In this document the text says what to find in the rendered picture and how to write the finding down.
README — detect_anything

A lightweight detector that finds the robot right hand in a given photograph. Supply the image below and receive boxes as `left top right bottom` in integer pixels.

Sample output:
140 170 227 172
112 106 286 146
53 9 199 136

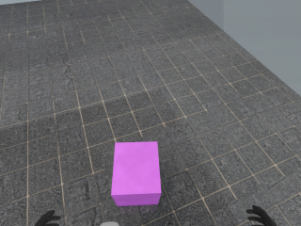
246 205 277 226

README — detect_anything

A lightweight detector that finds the robot left hand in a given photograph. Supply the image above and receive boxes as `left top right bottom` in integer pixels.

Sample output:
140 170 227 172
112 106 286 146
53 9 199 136
34 210 61 226

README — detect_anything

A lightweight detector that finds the carton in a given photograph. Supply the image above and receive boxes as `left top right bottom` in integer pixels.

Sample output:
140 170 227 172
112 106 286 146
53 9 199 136
111 141 162 206

